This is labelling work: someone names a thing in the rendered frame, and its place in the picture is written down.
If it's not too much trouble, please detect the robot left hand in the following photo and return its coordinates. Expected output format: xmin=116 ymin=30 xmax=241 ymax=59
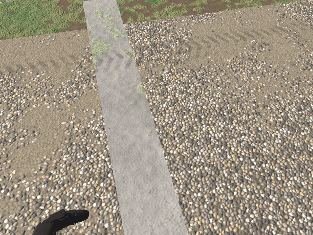
xmin=32 ymin=209 xmax=89 ymax=235

